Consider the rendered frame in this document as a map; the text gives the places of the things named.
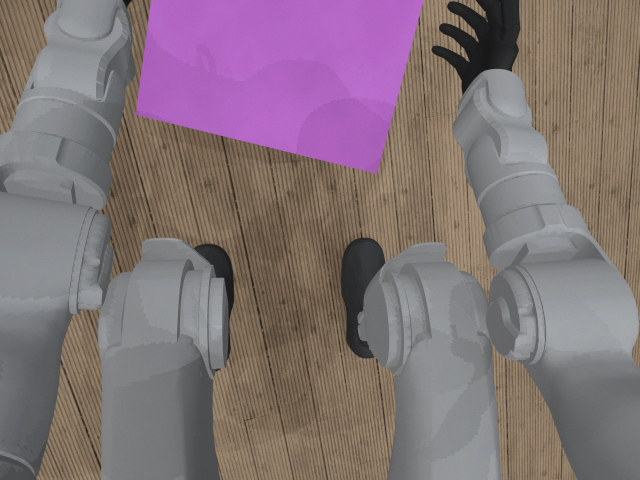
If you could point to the right robot forearm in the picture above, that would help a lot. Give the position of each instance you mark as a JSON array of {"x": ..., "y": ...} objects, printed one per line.
[{"x": 525, "y": 214}]

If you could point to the left robot forearm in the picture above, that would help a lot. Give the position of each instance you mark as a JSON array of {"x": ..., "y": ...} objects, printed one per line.
[{"x": 68, "y": 118}]

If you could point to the carton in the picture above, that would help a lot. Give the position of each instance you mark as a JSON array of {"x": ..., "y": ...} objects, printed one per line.
[{"x": 317, "y": 78}]

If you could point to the left robot upper arm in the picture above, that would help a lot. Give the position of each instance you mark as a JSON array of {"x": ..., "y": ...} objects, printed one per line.
[{"x": 55, "y": 260}]

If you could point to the robot right hand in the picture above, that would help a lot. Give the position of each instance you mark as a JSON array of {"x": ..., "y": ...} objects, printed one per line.
[{"x": 497, "y": 47}]

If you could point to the right robot upper arm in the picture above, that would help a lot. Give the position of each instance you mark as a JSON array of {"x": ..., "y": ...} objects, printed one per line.
[{"x": 572, "y": 325}]

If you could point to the left robot shin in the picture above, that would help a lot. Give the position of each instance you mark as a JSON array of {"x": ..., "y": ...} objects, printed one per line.
[{"x": 111, "y": 313}]

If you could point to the left robot thigh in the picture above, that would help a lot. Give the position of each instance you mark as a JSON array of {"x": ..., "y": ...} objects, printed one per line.
[{"x": 157, "y": 391}]

